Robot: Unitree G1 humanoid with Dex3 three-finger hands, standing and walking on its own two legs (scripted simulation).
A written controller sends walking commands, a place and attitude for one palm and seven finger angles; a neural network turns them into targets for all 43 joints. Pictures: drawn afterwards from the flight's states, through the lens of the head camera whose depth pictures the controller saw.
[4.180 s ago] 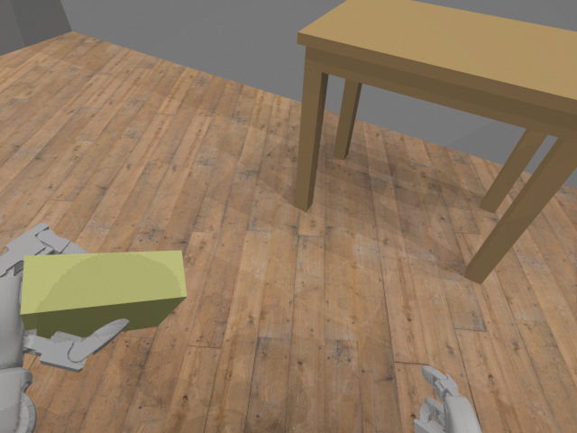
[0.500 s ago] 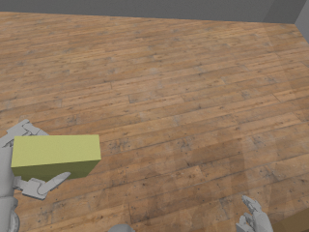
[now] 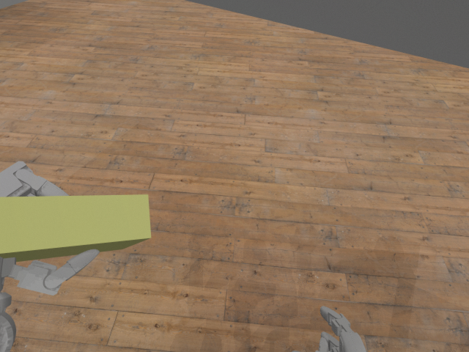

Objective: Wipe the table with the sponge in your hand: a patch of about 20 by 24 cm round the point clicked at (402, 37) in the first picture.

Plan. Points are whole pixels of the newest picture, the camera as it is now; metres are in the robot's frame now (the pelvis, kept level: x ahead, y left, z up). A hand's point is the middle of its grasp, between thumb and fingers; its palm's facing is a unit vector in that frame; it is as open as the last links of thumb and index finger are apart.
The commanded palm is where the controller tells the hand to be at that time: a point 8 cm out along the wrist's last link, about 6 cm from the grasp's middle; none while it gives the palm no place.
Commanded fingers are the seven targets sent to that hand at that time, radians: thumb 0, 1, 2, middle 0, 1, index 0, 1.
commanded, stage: walk to a spot facing it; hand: left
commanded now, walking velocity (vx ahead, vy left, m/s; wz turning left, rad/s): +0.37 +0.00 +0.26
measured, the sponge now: (97, 228) +0.22 +0.20 +0.17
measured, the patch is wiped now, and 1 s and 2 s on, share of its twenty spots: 0.00 0.00 0.00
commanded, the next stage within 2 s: turn to face it in 1.00 s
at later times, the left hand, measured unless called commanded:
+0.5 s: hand (60, 201) +0.25 +0.26 +0.18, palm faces +0.55 -0.68 -0.48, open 9.4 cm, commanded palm +0.19 +0.29 +0.17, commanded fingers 0.00 0.10 1.30 -1.20 -1.60 -1.20 -1.60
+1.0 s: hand (75, 183) +0.30 +0.28 +0.15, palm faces +0.72 -0.55 -0.43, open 9.4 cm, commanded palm +0.23 +0.28 +0.17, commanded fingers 0.00 0.10 1.30 -1.20 -1.60 -1.20 -1.60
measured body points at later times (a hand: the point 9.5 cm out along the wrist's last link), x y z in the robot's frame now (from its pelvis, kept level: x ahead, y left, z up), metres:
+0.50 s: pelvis +0.09 -0.02 -0.01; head +0.13 -0.01 +0.44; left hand +0.22 +0.29 +0.20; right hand +0.29 -0.26 -0.10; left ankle +0.13 +0.12 -0.73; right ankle +0.02 -0.12 -0.74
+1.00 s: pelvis +0.20 -0.04 -0.02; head +0.24 -0.05 +0.43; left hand +0.26 +0.30 +0.17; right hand +0.45 -0.17 -0.13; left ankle +0.12 +0.08 -0.66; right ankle +0.26 -0.13 -0.74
